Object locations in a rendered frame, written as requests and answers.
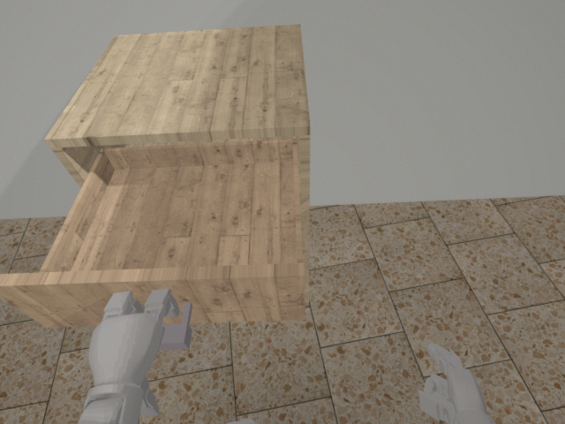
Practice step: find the robot left hand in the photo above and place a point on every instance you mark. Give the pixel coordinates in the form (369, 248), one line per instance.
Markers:
(125, 343)

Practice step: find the cabinet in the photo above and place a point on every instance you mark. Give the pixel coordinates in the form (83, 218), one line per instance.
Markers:
(192, 87)

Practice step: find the handle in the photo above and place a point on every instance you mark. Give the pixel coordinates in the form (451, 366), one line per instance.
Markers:
(178, 336)

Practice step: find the robot left forearm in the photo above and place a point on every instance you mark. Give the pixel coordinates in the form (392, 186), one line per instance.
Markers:
(113, 403)

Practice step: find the drawer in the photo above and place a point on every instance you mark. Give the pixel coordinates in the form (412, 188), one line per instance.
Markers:
(218, 223)

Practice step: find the robot right hand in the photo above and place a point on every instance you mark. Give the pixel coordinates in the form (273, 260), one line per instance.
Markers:
(459, 392)

